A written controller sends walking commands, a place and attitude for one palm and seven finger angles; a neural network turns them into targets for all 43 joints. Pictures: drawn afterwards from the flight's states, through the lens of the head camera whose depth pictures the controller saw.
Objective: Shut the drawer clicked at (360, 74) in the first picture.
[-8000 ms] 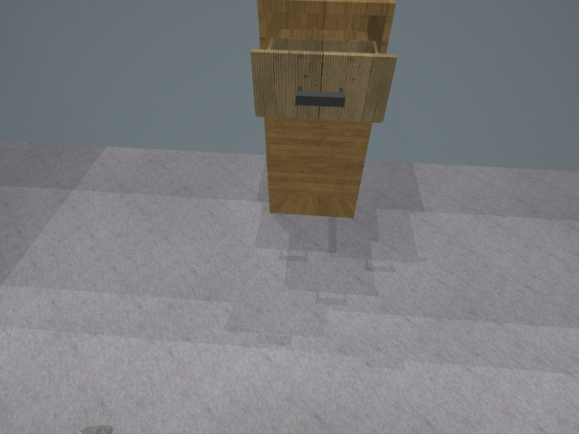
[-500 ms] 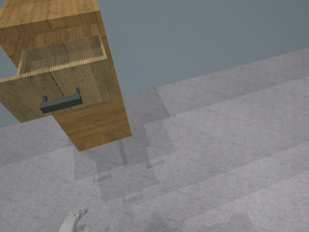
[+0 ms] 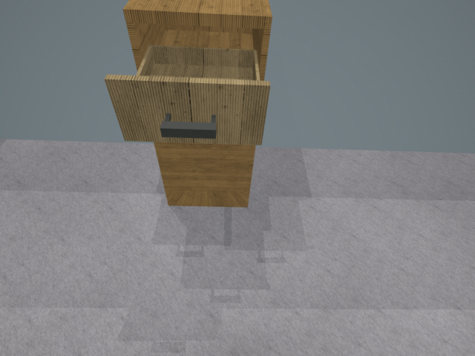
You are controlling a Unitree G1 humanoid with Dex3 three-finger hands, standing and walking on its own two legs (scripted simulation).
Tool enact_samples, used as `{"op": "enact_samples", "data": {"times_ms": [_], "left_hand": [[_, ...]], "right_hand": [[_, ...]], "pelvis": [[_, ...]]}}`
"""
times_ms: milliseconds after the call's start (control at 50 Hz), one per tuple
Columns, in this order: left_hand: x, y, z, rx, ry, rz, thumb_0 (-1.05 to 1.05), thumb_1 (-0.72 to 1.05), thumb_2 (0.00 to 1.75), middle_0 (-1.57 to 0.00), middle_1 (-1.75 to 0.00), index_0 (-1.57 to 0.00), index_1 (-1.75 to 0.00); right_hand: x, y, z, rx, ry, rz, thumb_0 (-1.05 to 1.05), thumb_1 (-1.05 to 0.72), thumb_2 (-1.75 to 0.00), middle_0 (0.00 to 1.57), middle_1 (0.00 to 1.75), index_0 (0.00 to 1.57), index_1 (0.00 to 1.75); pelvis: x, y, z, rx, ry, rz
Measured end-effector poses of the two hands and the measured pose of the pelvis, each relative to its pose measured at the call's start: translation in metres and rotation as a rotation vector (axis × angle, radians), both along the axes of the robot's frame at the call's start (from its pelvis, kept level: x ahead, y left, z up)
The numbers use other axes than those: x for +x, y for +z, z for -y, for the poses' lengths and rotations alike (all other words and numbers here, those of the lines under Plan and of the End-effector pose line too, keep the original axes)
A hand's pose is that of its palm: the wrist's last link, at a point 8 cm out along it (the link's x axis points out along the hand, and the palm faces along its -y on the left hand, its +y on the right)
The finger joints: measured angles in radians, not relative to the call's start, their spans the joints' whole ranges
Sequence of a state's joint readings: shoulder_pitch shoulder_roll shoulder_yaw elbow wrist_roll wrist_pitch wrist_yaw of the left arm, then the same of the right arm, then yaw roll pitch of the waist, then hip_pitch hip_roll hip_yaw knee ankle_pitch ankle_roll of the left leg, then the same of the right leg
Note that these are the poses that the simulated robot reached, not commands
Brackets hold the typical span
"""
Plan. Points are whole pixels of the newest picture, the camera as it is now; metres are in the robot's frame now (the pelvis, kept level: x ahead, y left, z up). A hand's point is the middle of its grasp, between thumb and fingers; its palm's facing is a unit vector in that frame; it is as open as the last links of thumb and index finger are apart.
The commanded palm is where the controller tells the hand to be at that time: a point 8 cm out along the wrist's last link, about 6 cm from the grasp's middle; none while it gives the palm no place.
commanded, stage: take the last steps up to it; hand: left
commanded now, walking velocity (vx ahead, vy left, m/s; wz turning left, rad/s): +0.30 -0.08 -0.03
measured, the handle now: (190, 123) +0.58 +0.19 +0.04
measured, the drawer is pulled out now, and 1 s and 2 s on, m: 0.30 0.30 0.30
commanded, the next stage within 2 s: come to a stop and stand still in 0.90 s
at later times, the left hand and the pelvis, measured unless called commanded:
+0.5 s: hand (180, 310) +0.23 +0.14 -0.17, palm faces -0.03 -0.98 -0.21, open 7.4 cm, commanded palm none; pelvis +0.12 -0.04 -0.01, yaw -1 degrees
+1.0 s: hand (181, 324) +0.21 +0.14 -0.18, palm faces +0.07 -0.99 -0.10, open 7.4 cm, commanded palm none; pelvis +0.26 -0.02 +0.01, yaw -1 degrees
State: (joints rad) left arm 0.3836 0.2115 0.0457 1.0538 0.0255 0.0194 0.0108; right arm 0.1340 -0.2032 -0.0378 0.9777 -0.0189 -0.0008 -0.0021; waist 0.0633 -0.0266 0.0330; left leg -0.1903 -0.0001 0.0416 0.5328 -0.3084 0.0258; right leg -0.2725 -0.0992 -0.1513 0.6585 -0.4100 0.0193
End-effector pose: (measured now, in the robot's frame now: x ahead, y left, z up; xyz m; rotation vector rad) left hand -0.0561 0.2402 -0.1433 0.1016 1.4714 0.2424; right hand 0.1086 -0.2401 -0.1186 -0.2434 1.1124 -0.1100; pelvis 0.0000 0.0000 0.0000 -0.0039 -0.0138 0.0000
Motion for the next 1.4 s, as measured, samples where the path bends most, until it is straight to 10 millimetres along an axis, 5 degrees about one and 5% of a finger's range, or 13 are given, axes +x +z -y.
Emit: {"op": "enact_samples", "data": {"times_ms": [100,220,380,480,560,680,820,920,1020,1140,1280,1400], "left_hand": [[0.004,0.002,-0.008,-0.037,-0.004,-0.03,0.01,0.91,0.9,-0.2,-0.29,-0.2,-0.3],[0.057,0.005,-0.007,-0.056,-0.035,0.04,0.01,0.91,0.9,-0.2,-0.29,-0.2,-0.3],[0.179,0.009,0.016,-0.043,-0.147,0.163,0.01,0.91,0.9,-0.2,-0.29,-0.2,-0.3],[0.266,0.007,0.042,-0.002,-0.211,0.302,0.01,0.91,0.9,-0.2,-0.29,-0.2,-0.3],[0.288,0.013,0.059,0.008,-0.187,0.352,0.01,0.91,0.9,-0.2,-0.29,-0.2,-0.3],[0.277,0.018,0.067,0.014,-0.131,0.259,0.0,0.94,0.9,-0.21,-0.29,-0.21,-0.3],[0.256,0.004,0.063,-0.043,-0.055,0.137,0.0,0.93,0.9,-0.2,-0.29,-0.2,-0.3],[0.244,-0.016,0.056,-0.099,0.001,0.024,0.01,0.91,0.9,-0.2,-0.29,-0.2,-0.3],[0.265,-0.01,0.048,-0.117,-0.029,-0.026,0.01,0.91,0.9,-0.2,-0.29,-0.2,-0.3],[0.315,-0.001,0.042,-0.084,-0.037,0.04,0.01,0.91,0.9,-0.2,-0.29,-0.2,-0.3],[0.36,0.004,0.053,-0.034,-0.072,0.089,0.01,0.91,0.9,-0.2,-0.29,-0.2,-0.3],[0.384,0.012,0.073,0.045,-0.114,0.154,0.01,0.91,0.9,-0.2,-0.29,-0.2,-0.3]], "right_hand": [[-0.015,0.009,-0.024,0.009,-0.028,-0.013,0.0,-0.92,-0.9,0.2,0.3,0.2,0.3],[-0.051,0.008,-0.014,-0.013,-0.095,-0.129,-0.01,-0.94,-0.9,0.2,0.3,0.2,0.3],[-0.106,-0.006,-0.005,0.031,-0.214,-0.36,0.01,-0.92,-0.9,0.2,0.3,0.2,0.3],[-0.114,-0.025,0.01,0.078,-0.264,-0.49,0.01,-0.91,-0.9,0.2,0.3,0.2,0.3],[-0.075,-0.028,0.028,0.087,-0.251,-0.475,0.01,-0.91,-0.9,0.2,0.3,0.2,0.3],[0.036,-0.018,0.044,0.076,-0.194,-0.256,0.01,-0.91,-0.9,0.19,0.3,0.2,0.3],[0.148,-0.003,0.04,0.038,-0.104,-0.095,0.01,-0.93,-0.9,0.19,0.3,0.2,0.3],[0.205,0.0,0.019,0.005,-0.053,-0.026,0.01,-0.93,-0.9,0.19,0.3,0.2,0.3],[0.215,0.008,0.007,-0.01,-0.102,-0.024,0.0,-0.95,-0.9,0.2,0.3,0.2,0.3],[0.198,0.008,0.006,-0.017,-0.117,-0.152,0.0,-0.95,-0.9,0.2,0.3,0.2,0.3],[0.176,-0.007,0.009,0.045,-0.166,-0.264,0.01,-0.93,-0.9,0.2,0.3,0.2,0.3],[0.161,-0.032,0.032,0.12,-0.2,-0.307,0.01,-0.92,-0.9,0.2,0.3,0.2,0.3]], "pelvis": [[0.013,0.01,-0.009,-0.009,0.006,0.02],[0.033,0.015,-0.011,-0.002,0.0,0.019],[0.075,0.009,0.011,0.009,-0.019,0.012],[0.113,-0.009,0.039,0.011,-0.017,0.007],[0.132,-0.006,0.052,-0.004,-0.01,0.022],[0.165,0.009,0.057,-0.011,0.001,0.012],[0.207,0.01,0.045,-0.034,0.003,0.011],[0.24,0.0,0.027,-0.035,0.002,0.021],[0.26,0.008,0.017,-0.027,-0.016,0.023],[0.279,0.017,0.017,-0.017,-0.003,0.011],[0.288,0.014,0.038,-0.002,0.002,0.014],[0.285,0.003,0.068,0.031,-0.009,0.008]]}}
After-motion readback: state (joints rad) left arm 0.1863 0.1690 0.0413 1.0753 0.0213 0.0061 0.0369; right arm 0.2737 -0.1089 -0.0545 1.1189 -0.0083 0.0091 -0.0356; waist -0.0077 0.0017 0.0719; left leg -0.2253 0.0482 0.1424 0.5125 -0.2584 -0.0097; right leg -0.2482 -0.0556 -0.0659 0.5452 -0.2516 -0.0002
